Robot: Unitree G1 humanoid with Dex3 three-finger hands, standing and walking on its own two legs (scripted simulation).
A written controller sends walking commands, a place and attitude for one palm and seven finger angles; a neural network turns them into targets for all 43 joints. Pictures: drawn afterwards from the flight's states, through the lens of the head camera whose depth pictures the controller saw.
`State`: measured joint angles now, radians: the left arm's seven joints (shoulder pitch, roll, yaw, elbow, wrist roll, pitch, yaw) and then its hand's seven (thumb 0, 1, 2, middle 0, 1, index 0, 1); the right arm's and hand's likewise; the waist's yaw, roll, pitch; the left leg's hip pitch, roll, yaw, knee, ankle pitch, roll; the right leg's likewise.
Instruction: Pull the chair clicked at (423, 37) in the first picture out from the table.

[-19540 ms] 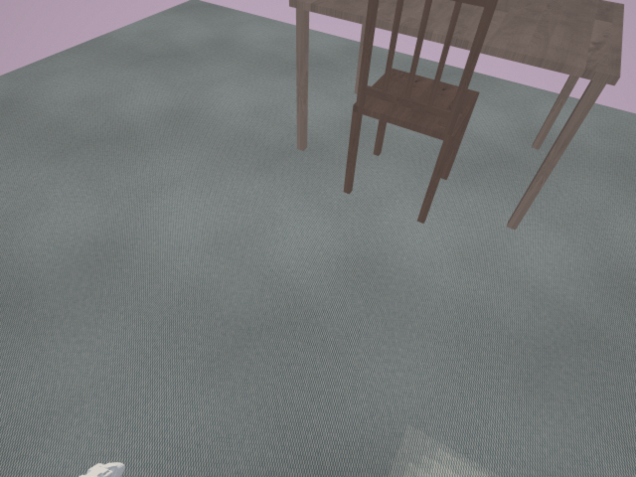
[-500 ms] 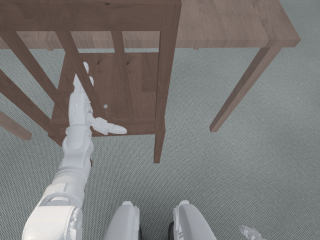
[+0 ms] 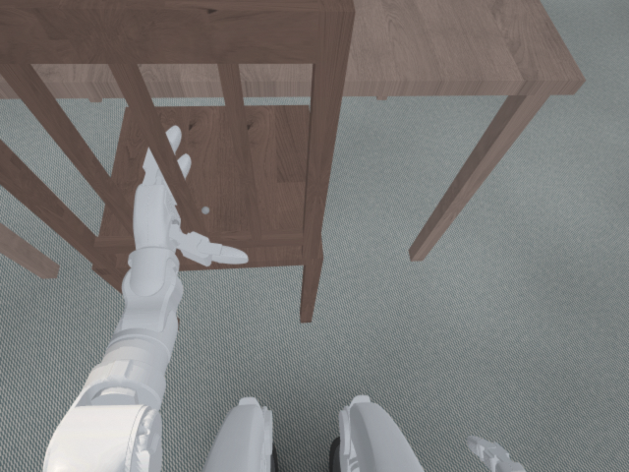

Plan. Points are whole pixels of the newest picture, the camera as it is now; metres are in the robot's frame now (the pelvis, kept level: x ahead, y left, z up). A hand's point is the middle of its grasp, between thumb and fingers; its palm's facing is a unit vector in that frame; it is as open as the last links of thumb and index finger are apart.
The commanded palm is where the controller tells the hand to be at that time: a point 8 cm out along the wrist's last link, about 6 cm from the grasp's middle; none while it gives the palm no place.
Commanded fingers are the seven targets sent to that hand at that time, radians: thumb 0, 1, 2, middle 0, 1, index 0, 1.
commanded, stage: hook a spindle and tug to test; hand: left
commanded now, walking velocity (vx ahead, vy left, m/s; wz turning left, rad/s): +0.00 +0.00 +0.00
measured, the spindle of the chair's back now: (173, 175) +0.47 +0.17 +0.06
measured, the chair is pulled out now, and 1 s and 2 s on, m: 0.00 0.01 0.08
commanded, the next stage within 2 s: step backward, pulling the chair out in 1.28 s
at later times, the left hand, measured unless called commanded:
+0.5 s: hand (201, 208) +0.44 +0.14 +0.02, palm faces +0.06 -1.00 -0.02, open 8.6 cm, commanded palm +0.41 +0.17 +0.02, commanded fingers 0.00 0.73 0.83 -0.50 -1.45 -0.50 -1.45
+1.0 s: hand (204, 215) +0.43 +0.13 +0.02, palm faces +0.03 -1.00 -0.01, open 4.9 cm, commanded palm +0.39 +0.17 +0.02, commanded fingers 0.00 0.90 0.90 -0.50 -1.45 -0.50 -1.45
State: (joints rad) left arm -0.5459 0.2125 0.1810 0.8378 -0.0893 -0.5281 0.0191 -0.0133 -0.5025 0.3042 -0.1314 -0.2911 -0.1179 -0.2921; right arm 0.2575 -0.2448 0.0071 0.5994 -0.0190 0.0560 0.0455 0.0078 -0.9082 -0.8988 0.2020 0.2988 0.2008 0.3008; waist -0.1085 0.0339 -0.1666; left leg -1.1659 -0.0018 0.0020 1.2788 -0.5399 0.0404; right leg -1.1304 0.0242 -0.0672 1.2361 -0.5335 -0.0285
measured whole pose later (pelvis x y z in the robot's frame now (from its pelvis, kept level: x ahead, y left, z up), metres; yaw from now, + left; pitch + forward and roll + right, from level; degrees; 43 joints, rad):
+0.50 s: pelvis +0.02 +0.01 +0.00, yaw +0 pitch +25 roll -3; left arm -0.49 0.20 0.13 0.75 -0.10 -0.51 0.04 -0.01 0.20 0.61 -0.45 -1.38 -0.42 -1.38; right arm 0.27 -0.24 -0.01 0.60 -0.02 0.06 0.06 0.01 -0.91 -0.90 0.20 0.30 0.20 0.30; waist -0.09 0.04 -0.17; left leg -1.14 -0.01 0.00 1.26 -0.56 0.05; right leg -1.10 0.02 -0.07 1.21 -0.55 -0.02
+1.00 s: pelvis +0.03 +0.01 +0.01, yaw +0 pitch +25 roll -3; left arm -0.37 0.17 0.10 0.62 -0.11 -0.47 0.04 0.01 0.81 0.83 -0.43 -1.45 -0.44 -1.45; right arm 0.25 -0.23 -0.01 0.57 -0.01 0.07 0.07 0.01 -0.91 -0.90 0.20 0.30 0.20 0.30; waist -0.08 0.04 -0.18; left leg -1.11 0.00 0.01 1.24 -0.57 0.05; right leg -1.07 0.03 -0.05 1.19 -0.55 -0.01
